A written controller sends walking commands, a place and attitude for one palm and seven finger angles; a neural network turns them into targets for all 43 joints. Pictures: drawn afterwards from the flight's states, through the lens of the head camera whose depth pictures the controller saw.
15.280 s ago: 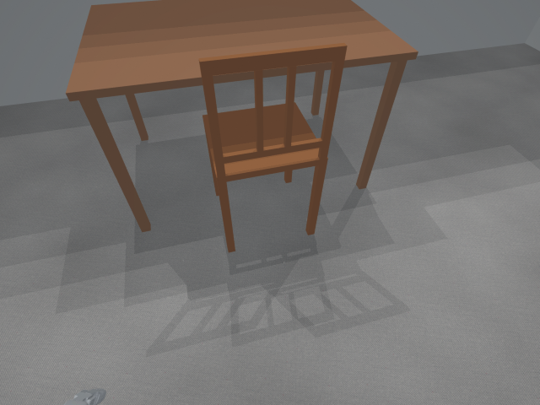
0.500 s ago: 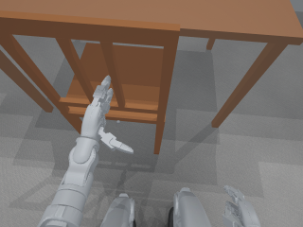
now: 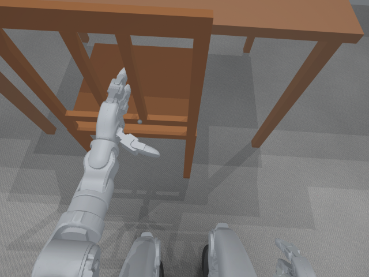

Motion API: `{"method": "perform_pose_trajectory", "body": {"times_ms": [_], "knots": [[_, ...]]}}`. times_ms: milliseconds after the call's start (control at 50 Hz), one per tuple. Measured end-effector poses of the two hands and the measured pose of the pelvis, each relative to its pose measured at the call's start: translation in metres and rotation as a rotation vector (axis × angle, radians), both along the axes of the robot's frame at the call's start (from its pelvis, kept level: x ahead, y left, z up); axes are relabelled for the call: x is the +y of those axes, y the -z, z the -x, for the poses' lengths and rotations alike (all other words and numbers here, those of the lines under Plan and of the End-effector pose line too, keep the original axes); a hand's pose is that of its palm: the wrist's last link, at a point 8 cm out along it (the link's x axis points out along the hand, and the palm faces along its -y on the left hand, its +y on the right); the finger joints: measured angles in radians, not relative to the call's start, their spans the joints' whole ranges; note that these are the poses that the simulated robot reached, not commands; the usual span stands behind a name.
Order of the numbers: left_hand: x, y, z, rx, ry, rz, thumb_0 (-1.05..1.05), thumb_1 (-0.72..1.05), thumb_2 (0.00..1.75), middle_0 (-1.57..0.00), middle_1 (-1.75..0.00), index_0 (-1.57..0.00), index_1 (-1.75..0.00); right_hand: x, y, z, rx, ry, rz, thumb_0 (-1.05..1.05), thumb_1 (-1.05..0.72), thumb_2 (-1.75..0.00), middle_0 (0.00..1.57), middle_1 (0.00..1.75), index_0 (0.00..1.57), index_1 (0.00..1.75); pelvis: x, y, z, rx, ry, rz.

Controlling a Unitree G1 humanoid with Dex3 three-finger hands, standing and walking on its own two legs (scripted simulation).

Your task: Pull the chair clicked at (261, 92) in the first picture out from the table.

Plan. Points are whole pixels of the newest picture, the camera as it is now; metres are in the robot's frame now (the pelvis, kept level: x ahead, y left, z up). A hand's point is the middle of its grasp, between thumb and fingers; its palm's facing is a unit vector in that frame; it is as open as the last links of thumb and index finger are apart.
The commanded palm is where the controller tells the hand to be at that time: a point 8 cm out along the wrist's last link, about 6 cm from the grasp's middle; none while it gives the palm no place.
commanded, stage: push the fingers through the gap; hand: left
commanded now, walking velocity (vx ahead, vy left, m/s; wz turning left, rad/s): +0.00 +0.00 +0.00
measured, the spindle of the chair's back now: (93, 82) +0.54 +0.20 +0.04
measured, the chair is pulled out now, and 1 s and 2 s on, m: -0.02 -0.02 0.00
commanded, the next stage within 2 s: hook a spindle and tug to test in 0.80 s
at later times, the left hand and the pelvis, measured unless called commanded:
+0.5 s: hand (145, 104) +0.48 +0.08 +0.03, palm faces -0.11 -0.99 -0.04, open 16.9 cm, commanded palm +0.45 +0.13 +0.03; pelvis +0.01 +0.00 +0.00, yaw -1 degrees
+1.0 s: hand (145, 106) +0.48 +0.08 +0.03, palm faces -0.11 -0.99 -0.04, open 16.9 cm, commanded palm +0.45 +0.13 +0.03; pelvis +0.01 +0.00 +0.00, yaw -1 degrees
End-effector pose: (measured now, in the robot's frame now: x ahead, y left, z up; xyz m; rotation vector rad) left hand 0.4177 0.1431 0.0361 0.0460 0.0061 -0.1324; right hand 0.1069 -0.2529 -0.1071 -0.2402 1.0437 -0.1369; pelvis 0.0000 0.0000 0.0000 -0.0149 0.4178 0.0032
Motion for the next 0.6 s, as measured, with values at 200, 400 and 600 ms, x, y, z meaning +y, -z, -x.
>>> {"method": "perform_pose_trajectory", "body": {"times_ms": [200, 400, 600], "knots": [[-0.006, 0.001, -0.015, 0.005, -0.006, -0.005, -0.02, -0.5, 0.3, -0.06, -0.08, -0.06, -0.08, 0.001, 0.002, 0.027, 0.075, 0.034, -0.014, 0.01, -0.9, -0.9, 0.2, 0.3, 0.2, 0.3, 0.002, -0.001, -0.002, 0.011, 0.014, -0.005], [-0.007, 0.0, -0.035, -0.012, -0.018, -0.007, -0.02, -0.5, 0.3, -0.06, -0.08, -0.06, -0.08, -0.001, 0.006, 0.041, 0.13, 0.056, -0.009, 0.01, -0.9, -0.9, 0.2, 0.3, 0.2, 0.3, 0.003, 0.001, -0.004, 0.029, 0.018, -0.004], [-0.008, 0.004, -0.045, 0.002, -0.025, 0.004, -0.02, -0.5, 0.3, -0.06, -0.08, -0.06, -0.08, -0.001, 0.006, 0.043, 0.152, 0.066, -0.013, 0.01, -0.9, -0.9, 0.2, 0.29, 0.2, 0.3, 0.003, 0.001, -0.007, 0.043, 0.026, -0.005]]}}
